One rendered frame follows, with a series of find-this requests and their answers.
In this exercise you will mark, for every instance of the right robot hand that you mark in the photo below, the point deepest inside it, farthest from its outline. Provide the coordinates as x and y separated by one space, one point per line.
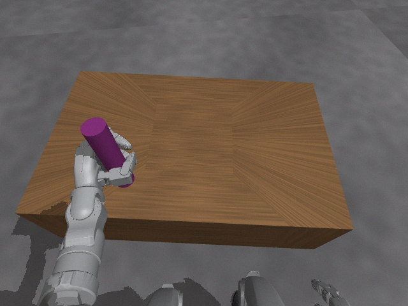
329 293

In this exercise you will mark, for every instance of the left robot hand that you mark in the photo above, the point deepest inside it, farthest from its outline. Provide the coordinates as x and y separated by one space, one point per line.
89 170

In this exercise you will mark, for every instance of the can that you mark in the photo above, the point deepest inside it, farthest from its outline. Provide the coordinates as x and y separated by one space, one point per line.
101 140

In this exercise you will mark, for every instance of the left robot arm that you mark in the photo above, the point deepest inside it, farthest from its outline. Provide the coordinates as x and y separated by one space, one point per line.
74 279

